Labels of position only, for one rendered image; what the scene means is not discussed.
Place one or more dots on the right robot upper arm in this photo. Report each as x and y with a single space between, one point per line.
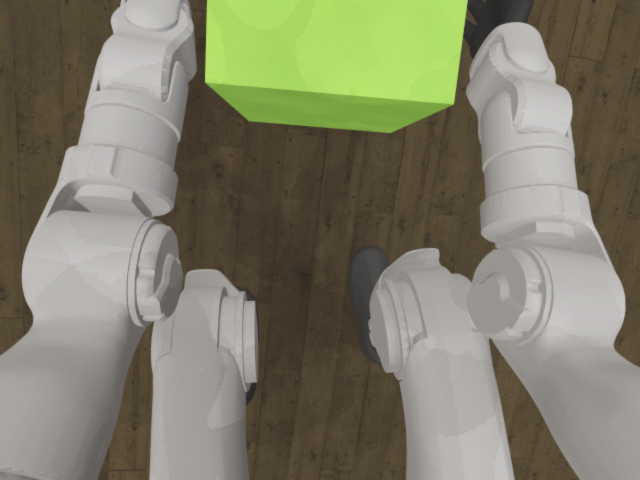
554 315

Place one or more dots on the left robot forearm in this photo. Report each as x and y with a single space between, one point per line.
124 161

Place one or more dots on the carton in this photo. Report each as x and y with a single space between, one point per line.
368 65

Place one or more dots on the right robot forearm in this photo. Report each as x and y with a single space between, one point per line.
524 128

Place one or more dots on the left robot shin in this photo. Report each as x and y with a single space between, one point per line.
162 333

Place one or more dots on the robot left foot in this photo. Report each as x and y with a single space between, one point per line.
251 391

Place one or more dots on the left robot upper arm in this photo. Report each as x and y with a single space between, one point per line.
94 282

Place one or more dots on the right robot hand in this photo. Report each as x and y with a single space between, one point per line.
491 14

